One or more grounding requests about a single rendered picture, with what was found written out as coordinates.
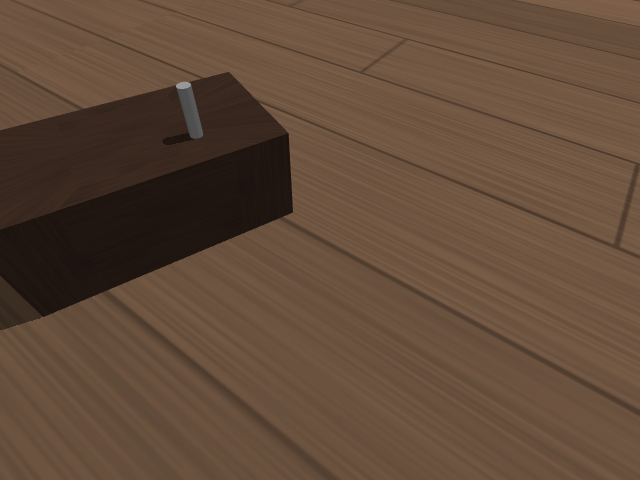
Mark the can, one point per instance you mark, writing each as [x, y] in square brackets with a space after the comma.
[189, 108]

